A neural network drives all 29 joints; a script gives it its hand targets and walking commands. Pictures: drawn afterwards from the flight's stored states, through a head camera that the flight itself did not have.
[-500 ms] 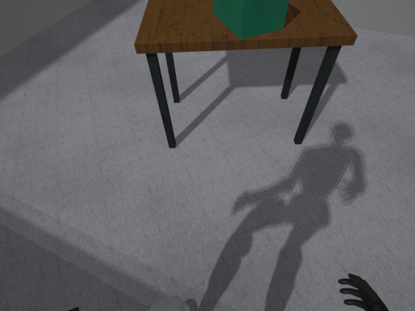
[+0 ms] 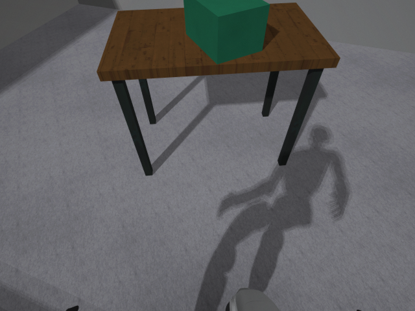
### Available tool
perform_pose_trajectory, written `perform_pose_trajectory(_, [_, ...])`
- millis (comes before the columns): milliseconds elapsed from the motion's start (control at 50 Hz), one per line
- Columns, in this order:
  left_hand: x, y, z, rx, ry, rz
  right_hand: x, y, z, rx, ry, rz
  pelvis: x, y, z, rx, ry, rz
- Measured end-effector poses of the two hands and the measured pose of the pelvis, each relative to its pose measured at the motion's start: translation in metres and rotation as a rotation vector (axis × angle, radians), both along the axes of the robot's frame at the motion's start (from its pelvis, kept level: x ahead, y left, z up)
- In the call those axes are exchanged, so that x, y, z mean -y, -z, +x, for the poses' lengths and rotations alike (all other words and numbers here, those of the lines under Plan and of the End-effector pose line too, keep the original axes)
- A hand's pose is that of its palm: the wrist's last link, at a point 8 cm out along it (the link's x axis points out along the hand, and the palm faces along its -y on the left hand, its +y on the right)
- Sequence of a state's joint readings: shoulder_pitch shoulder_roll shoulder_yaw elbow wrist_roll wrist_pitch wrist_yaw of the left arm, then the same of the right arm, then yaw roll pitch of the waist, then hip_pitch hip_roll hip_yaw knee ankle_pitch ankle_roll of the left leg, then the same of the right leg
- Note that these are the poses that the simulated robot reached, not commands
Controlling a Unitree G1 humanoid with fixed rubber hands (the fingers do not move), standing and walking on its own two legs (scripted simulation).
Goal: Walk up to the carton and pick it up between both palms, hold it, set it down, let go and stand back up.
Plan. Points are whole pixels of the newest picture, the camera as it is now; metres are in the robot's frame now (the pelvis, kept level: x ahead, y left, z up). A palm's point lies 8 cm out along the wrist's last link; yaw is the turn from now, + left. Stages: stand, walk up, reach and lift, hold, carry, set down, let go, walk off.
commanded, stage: walk up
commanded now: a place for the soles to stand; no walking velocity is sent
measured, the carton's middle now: (223, 20) +1.06 -0.11 +0.05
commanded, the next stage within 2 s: none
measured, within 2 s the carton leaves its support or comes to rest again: neither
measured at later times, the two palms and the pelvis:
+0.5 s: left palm (58, 285) +0.19 +0.31 -0.09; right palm (350, 261) +0.19 -0.29 -0.06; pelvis +0.13 +0.02 +0.01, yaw +1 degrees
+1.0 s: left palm (80, 224) +0.31 +0.29 -0.06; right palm (327, 191) +0.36 -0.31 -0.07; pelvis +0.26 -0.01 +0.02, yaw +1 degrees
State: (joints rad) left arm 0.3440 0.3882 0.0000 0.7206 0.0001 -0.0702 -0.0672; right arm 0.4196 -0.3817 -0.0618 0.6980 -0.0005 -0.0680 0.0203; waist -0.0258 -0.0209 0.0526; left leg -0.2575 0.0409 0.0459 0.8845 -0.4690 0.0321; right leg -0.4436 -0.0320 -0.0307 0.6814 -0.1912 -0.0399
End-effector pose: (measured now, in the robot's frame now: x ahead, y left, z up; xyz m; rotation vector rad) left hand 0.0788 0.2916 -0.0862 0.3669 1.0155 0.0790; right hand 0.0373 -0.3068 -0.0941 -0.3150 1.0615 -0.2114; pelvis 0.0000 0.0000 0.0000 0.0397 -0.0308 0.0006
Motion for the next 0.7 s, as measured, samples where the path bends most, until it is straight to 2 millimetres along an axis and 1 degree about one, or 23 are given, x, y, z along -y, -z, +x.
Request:
perform_pose_trajectory(100, [-0.002, -0.023, 0.015, 0.028, -0.039, 0.031, -0.002, -0.006, 0.057, 0.064, -0.051, 0.035, 0.005, -0.012, 0.025, 0.025, -0.001, 0.006])
perform_pose_trajectory(180, [-0.006, -0.031, 0.031, 0.027, -0.05, 0.038, -0.008, -0.011, 0.092, 0.09, -0.076, 0.054, 0.002, -0.018, 0.043, 0.023, -0.002, 0.003])
perform_pose_trajectory(280, [-0.015, -0.026, 0.048, -0.01, -0.059, 0.022, -0.018, -0.017, 0.122, 0.072, -0.091, 0.041, -0.008, -0.02, 0.066, -0.013, -0.009, -0.013])
perform_pose_trajectory(340, [-0.025, -0.014, 0.058, -0.027, -0.076, 0.003, -0.027, -0.017, 0.139, 0.07, -0.107, 0.018, -0.018, -0.015, 0.082, -0.025, -0.021, -0.033])
perform_pose_trajectory(380, [-0.029, -0.001, 0.069, -0.035, -0.08, -0.011, -0.032, -0.015, 0.147, 0.083, -0.106, 0.0, -0.024, -0.007, 0.094, -0.015, -0.018, -0.03])
perform_pose_trajectory(400, [-0.029, 0.002, 0.076, -0.04, -0.079, -0.018, -0.031, -0.017, 0.15, 0.086, -0.102, -0.008, -0.025, -0.006, 0.1, -0.013, -0.014, -0.026])
perform_pose_trajectory(480, [-0.022, 0.005, 0.107, -0.044, -0.051, -0.045, -0.023, -0.03, 0.155, 0.077, -0.065, -0.049, -0.023, -0.011, 0.122, -0.019, -0.023, -0.029])
perform_pose_trajectory(560, [-0.009, 0.009, 0.134, -0.051, -0.034, -0.06, -0.01, -0.034, 0.158, 0.039, -0.037, -0.068, -0.014, -0.012, 0.144, -0.026, -0.027, -0.024])
perform_pose_trajectory(640, [0.006, 0.009, 0.164, -0.052, -0.015, -0.048, 0.006, -0.026, 0.166, 0.008, -0.009, -0.056, 0.001, -0.009, 0.169, -0.039, -0.017, -0.006])
perform_pose_trajectory(700, [0.017, 0.01, 0.183, -0.038, -0.006, -0.025, 0.018, -0.009, 0.183, -0.003, -0.001, -0.033, 0.015, 0.0, 0.187, -0.028, -0.009, -0.005])
